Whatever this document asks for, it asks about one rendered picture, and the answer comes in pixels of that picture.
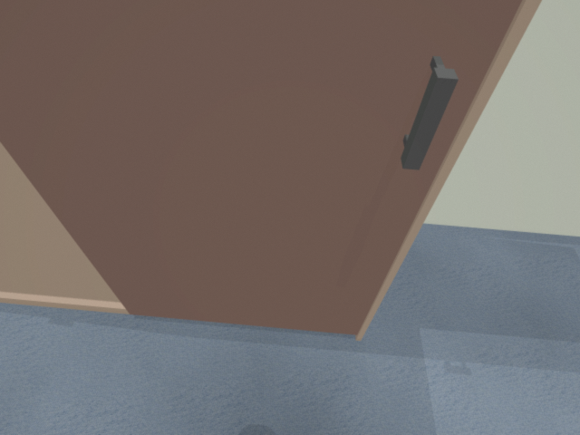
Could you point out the handle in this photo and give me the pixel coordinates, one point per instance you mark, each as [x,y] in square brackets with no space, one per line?
[434,102]

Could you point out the wardrobe door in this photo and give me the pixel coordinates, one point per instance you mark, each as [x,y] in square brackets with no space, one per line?
[37,254]
[237,161]

